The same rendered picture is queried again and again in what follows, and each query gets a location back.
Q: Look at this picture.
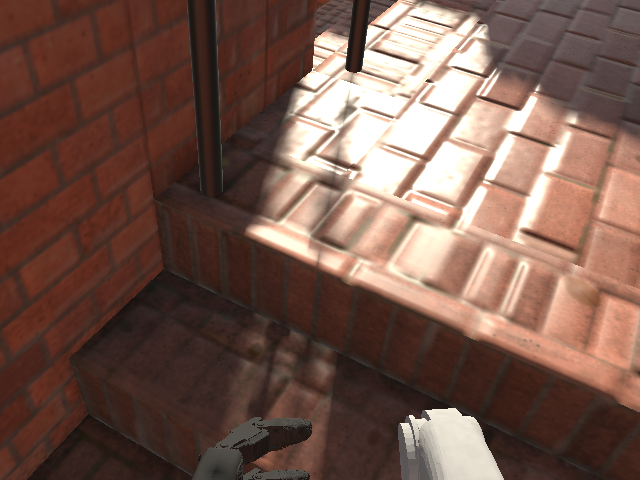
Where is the robot right shin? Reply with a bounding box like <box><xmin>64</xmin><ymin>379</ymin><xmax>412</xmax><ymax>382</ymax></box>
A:
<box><xmin>463</xmin><ymin>416</ymin><xmax>485</xmax><ymax>440</ymax></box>

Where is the robot right thigh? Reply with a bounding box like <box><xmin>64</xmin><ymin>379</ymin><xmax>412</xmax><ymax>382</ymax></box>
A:
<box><xmin>398</xmin><ymin>408</ymin><xmax>504</xmax><ymax>480</ymax></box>

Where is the robot left hand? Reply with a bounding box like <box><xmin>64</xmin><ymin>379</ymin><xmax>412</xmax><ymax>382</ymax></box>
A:
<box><xmin>192</xmin><ymin>417</ymin><xmax>312</xmax><ymax>480</ymax></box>

